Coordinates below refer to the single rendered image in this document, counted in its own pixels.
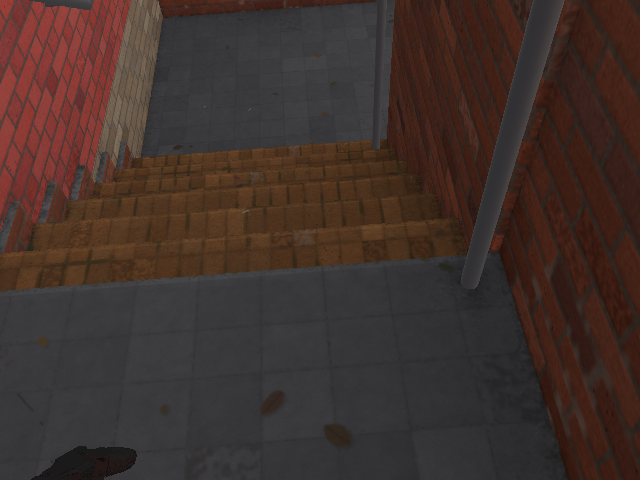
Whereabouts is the robot left hand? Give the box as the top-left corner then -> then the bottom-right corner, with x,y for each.
31,446 -> 137,480

